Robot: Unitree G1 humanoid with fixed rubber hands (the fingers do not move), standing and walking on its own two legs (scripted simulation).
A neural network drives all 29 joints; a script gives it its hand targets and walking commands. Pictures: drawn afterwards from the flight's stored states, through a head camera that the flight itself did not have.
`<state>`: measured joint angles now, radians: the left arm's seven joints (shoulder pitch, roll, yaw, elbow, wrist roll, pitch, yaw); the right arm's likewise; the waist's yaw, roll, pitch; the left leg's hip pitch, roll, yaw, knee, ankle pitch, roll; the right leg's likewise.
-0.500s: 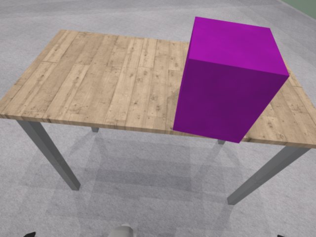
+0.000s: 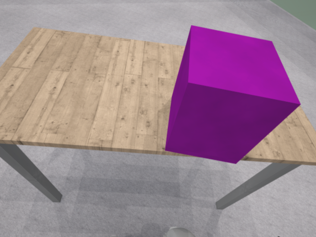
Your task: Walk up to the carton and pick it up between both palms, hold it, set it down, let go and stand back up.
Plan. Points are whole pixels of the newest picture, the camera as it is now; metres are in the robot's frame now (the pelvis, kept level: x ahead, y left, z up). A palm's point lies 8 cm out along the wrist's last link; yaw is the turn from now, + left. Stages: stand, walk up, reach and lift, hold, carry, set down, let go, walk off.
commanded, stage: walk up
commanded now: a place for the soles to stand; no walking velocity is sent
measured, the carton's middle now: (215, 99) +0.43 -0.14 +0.12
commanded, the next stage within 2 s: none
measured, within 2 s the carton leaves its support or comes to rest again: neither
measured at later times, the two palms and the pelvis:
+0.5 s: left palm out of the picture +0.09 +0.27 -0.11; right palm out of the picture +0.09 -0.40 -0.07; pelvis +0.01 -0.06 -0.01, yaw -2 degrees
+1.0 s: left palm out of the picture +0.14 +0.25 -0.11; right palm out of the picture +0.11 -0.41 -0.08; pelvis +0.04 -0.07 -0.01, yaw -4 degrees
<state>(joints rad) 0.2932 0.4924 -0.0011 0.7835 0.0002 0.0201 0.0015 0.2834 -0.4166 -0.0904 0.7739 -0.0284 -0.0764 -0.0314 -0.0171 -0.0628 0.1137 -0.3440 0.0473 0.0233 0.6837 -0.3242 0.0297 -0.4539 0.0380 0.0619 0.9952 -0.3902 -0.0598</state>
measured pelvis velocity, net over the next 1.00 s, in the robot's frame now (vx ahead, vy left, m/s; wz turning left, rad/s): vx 0.04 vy -0.07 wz -0.06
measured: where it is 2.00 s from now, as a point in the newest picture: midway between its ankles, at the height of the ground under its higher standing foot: outside the picture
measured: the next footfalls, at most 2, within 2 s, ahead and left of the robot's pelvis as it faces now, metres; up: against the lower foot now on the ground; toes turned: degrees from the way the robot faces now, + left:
right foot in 0.12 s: +0.03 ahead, -0.21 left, +0.00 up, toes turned +0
left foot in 0.40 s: +0.05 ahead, +0.06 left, +0.00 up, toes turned -3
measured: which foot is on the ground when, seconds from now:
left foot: down 0.00-0.12, up 0.14-0.38, down 0.40-1.00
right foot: up 0.00-0.10, down 0.12-1.00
